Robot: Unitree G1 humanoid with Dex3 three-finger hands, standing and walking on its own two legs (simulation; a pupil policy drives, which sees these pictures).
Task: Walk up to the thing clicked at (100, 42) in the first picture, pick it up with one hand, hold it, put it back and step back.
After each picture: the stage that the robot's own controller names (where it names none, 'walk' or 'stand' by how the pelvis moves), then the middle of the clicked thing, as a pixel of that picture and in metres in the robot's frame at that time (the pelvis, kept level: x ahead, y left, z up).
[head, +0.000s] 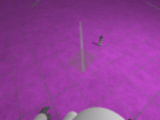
stand; (100, 41) +1.65 -0.21 -0.65
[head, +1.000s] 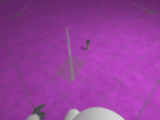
walk; (88, 45) +1.51 +0.13 -0.63
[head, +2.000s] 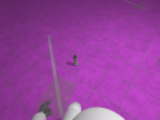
walk; (75, 60) +0.96 +0.32 -0.65
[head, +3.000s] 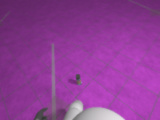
walk; (78, 79) +0.60 +0.23 -0.65
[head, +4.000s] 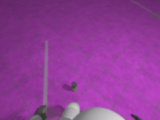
stand; (74, 87) +0.43 +0.19 -0.62
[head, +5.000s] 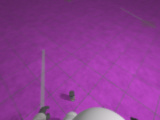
stand; (72, 96) +0.38 +0.19 -0.65
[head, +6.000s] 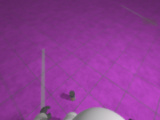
stand; (72, 96) +0.36 +0.19 -0.66
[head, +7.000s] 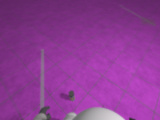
stand; (72, 96) +0.37 +0.20 -0.66
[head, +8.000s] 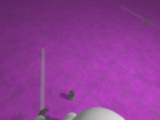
stand; (72, 96) +0.37 +0.20 -0.66
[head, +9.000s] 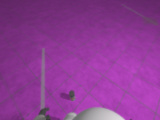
stand; (72, 96) +0.36 +0.19 -0.66
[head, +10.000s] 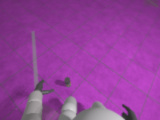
go down; (68, 82) +0.40 +0.21 -0.59
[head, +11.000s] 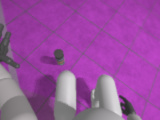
go down; (60, 58) +0.44 +0.25 -0.26
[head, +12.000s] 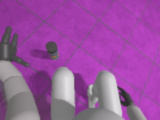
close in; (53, 52) +0.44 +0.26 -0.22
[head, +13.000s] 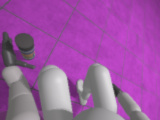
close; (27, 49) +0.42 +0.30 -0.15
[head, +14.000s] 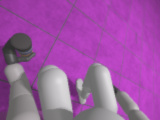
lift; (25, 49) +0.41 +0.31 -0.15
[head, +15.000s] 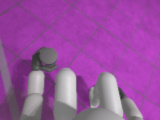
lift; (49, 60) +0.34 +0.27 -0.04
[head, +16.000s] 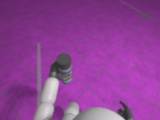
hold; (65, 71) +0.31 +0.16 +0.07
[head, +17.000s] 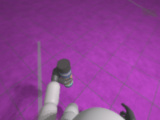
hold; (66, 75) +0.30 +0.16 +0.02
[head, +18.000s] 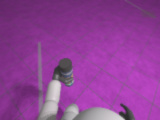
crouch; (67, 74) +0.31 +0.16 +0.02
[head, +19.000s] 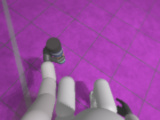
crouch; (58, 53) +0.43 +0.21 -0.06
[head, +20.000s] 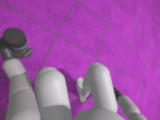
lower; (21, 46) +0.42 +0.31 -0.17
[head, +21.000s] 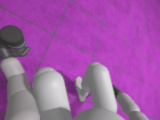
lower; (18, 45) +0.43 +0.31 -0.16
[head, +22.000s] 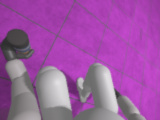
lower; (23, 47) +0.42 +0.31 -0.16
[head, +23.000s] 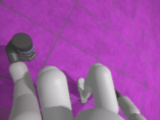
lower; (26, 50) +0.40 +0.30 -0.16
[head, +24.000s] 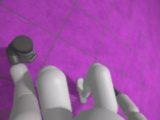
loosen; (26, 51) +0.40 +0.30 -0.16
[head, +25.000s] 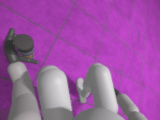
withdraw; (26, 50) +0.40 +0.30 -0.16
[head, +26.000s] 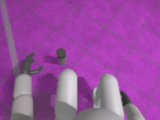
walk; (62, 57) +0.43 +0.25 -0.25
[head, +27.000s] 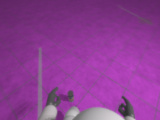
stand; (71, 96) +0.37 +0.18 -0.59
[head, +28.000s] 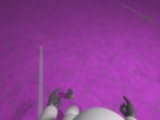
stand; (70, 94) +0.38 +0.21 -0.60
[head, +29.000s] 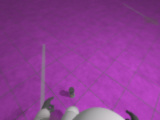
stand; (72, 92) +0.39 +0.19 -0.62
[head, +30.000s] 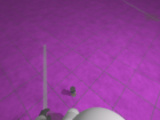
walk; (73, 91) +0.40 +0.19 -0.65
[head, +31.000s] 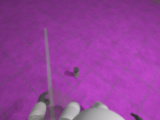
walk; (76, 72) +0.56 +0.17 -0.63
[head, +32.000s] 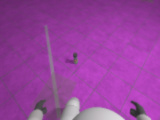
walk; (75, 58) +0.82 +0.26 -0.62
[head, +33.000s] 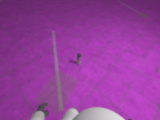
stand; (78, 59) +1.01 +0.19 -0.64
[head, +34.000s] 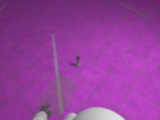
stand; (78, 61) +0.99 +0.21 -0.66
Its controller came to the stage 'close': yes
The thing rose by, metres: 0.68
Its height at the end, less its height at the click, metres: +0.00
